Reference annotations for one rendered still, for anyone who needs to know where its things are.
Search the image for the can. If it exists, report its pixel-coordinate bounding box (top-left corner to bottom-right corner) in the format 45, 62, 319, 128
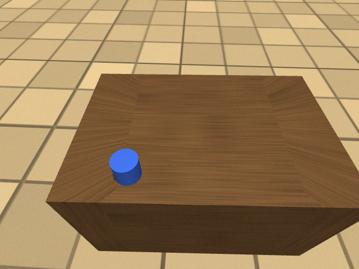
109, 149, 142, 186

